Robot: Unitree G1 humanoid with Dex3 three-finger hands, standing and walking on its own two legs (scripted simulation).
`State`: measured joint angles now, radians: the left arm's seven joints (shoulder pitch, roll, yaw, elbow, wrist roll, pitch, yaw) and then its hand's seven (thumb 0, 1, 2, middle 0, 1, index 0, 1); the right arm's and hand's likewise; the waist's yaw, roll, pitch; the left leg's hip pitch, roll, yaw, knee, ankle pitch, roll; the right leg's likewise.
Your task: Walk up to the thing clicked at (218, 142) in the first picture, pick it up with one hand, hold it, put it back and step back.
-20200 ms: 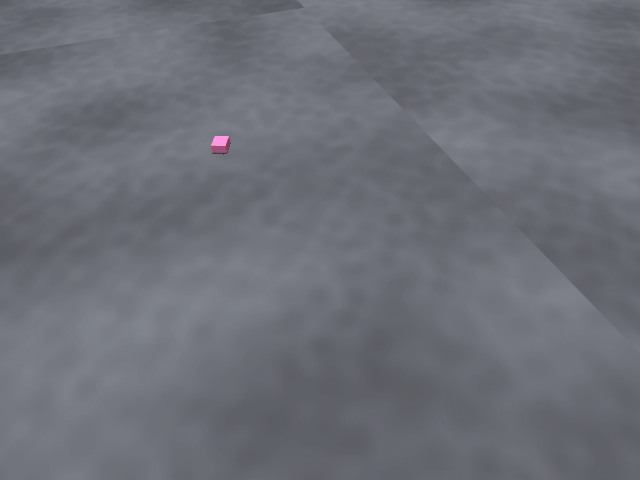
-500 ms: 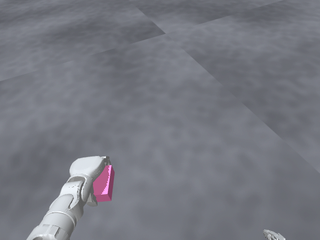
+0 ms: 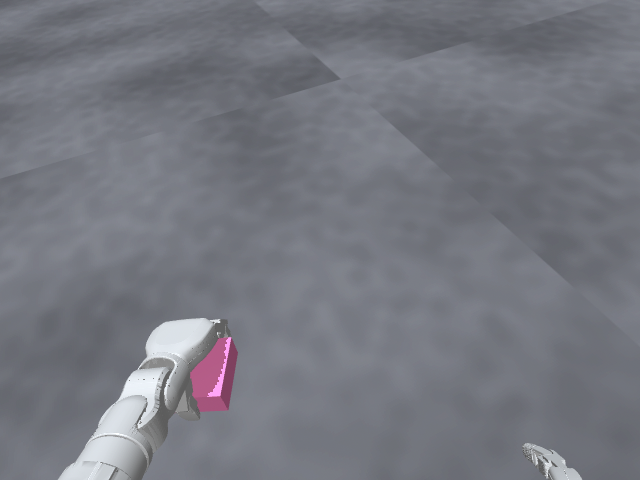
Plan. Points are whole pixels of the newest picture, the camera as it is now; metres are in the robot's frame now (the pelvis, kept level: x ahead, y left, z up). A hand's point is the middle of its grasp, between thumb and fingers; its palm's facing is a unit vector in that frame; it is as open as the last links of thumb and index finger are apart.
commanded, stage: hold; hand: left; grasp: from above
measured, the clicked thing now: (203, 374) +0.30 +0.21 -0.07
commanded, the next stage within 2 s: crouch in 1.06 s
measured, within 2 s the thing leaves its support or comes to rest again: neither
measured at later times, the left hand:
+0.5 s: hand (185, 380) +0.28 +0.22 -0.04, palm faces -0.48 -0.05 -0.88, open 11.7 cm
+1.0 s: hand (188, 372) +0.29 +0.22 -0.04, palm faces -0.48 -0.05 -0.88, open 11.7 cm
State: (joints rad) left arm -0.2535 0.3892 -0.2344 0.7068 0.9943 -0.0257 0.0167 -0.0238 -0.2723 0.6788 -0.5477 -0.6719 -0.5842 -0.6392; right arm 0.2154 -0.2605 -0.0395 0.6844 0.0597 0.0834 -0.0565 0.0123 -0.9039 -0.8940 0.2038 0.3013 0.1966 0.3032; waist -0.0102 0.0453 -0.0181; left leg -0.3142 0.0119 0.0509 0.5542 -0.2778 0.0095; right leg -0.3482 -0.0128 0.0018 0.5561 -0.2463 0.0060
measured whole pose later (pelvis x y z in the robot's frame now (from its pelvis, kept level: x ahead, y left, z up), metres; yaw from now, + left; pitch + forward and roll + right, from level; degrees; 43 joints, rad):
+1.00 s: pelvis +0.01 +0.00 +0.01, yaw +0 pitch +1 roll +0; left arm -0.22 0.40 -0.23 0.63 0.99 -0.04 -0.02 -0.02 -0.27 0.68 -0.55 -0.67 -0.59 -0.64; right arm 0.19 -0.25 -0.03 0.68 0.07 0.10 -0.07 0.01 -0.90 -0.90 0.20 0.30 0.20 0.30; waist 0.00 0.05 0.01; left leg -0.24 0.01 0.05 0.48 -0.25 0.01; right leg -0.27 -0.02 0.00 0.48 -0.22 0.01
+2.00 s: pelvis -0.06 +0.00 -0.21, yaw +1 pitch +31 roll -2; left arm -0.75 0.40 -0.12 1.26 1.15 -0.02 0.36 -0.03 -0.31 0.70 -0.59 -0.61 -0.62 -0.61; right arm 0.25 -0.23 -0.06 0.74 -0.04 0.01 -0.02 0.01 -0.90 -0.90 0.20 0.30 0.20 0.30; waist -0.16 0.05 -0.18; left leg -1.60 0.02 0.00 1.65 -0.60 0.02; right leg -1.61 -0.03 -0.02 1.61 -0.55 0.01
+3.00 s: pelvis -0.07 +0.00 -0.40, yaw -2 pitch +37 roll -5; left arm -1.03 0.59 0.03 1.51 1.28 -0.13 0.46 -0.02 -0.31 0.69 -0.61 -0.55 -0.64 -0.54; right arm 0.20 -0.27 0.02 0.74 -0.14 -0.07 0.13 0.01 -0.91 -0.90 0.21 0.30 0.20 0.30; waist -0.28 0.02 -0.07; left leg -2.23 0.01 -0.06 2.29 -0.71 0.02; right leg -2.21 -0.03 -0.07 2.21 -0.64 -0.01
